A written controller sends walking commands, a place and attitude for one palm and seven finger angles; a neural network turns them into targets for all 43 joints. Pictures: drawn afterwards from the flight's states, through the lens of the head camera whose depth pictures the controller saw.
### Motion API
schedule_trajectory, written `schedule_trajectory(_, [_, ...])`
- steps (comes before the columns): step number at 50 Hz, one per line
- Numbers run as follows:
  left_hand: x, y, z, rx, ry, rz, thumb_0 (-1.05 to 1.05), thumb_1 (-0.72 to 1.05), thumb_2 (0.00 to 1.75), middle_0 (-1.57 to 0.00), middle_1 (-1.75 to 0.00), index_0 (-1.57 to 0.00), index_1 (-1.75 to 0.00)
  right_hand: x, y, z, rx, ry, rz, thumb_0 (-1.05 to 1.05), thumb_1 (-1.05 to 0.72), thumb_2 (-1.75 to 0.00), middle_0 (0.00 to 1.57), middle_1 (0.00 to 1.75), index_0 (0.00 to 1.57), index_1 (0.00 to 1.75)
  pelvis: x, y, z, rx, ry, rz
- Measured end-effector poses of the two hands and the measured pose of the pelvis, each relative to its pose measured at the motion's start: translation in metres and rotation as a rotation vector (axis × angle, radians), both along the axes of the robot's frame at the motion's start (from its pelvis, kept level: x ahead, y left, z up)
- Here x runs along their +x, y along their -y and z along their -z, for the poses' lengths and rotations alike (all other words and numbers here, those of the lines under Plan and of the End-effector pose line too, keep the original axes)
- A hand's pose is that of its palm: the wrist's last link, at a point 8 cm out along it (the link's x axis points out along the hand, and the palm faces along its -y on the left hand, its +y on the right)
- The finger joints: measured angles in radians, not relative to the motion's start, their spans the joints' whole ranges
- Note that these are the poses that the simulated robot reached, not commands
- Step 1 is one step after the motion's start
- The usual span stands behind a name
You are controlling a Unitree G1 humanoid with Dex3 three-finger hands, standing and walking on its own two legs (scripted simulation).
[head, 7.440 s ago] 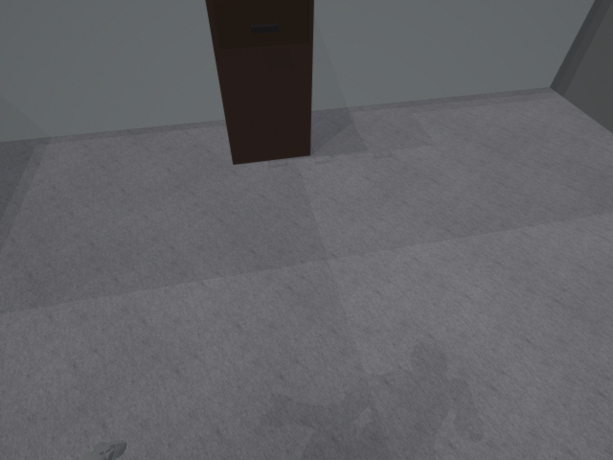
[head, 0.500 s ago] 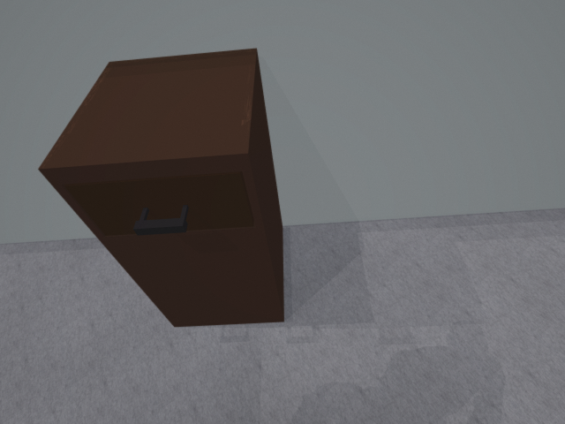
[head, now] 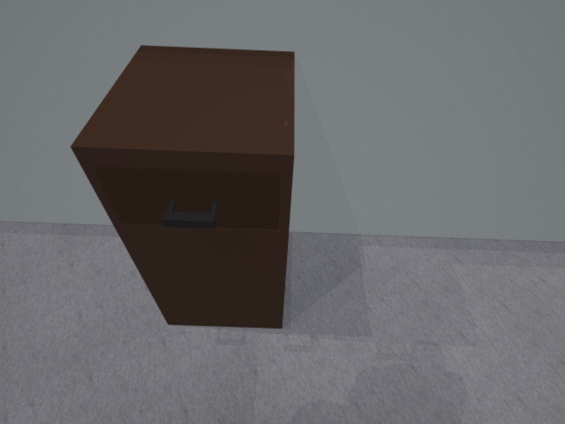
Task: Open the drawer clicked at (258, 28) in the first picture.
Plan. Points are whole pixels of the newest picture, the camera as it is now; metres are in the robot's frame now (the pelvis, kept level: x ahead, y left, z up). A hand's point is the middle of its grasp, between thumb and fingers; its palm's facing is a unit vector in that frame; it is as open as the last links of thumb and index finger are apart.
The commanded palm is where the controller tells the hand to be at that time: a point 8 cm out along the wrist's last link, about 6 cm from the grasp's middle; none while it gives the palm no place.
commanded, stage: come to a stop and stand still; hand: left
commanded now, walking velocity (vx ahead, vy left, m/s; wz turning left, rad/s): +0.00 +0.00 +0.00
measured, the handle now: (191, 212) +0.52 +0.25 -0.08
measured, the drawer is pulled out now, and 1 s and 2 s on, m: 0.00 0.00 0.00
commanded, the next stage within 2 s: look again from close up in 0.26 s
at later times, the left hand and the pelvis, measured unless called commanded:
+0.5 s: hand out of the picture +0.03 +0.19 -0.17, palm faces +0.01 -0.97 -0.26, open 7.3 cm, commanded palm none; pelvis +0.00 +0.00 -0.01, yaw +0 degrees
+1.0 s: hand out of the picture -0.07 +0.17 -0.18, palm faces +0.03 -0.98 -0.18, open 7.3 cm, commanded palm none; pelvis -0.06 +0.00 +0.00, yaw +1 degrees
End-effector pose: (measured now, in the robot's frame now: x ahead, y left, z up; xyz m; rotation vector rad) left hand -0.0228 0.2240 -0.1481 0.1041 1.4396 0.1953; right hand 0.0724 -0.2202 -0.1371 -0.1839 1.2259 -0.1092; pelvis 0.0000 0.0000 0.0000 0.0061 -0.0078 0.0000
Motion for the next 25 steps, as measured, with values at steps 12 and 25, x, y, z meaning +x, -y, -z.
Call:
schedule_trajectory(12, [0.041, -0.009, -0.002, 0.008, 0.054, 0.055, 0.01, 0.91, 0.9, -0.2, -0.3, -0.2, -0.29, -0.057, 0.001, 0.004, -0.019, -0.138, 0.074, 0.0, -0.93, -0.9, 0.2, 0.3, 0.2, 0.3, 0.01, -0.008, -0.002, 0.001, 0.008, 0.007])
schedule_trajectory(25, [0.052, -0.016, -0.011, 0.079, 0.121, 0.094, 0.01, 0.91, 0.9, -0.2, -0.3, -0.21, -0.29, -0.085, 0.007, 0.015, 0.008, -0.155, 0.09, 0.01, -0.91, -0.9, 0.2, 0.3, 0.2, 0.3, 0.003, 0.002, 0.005, 0.001, -0.005, -0.008])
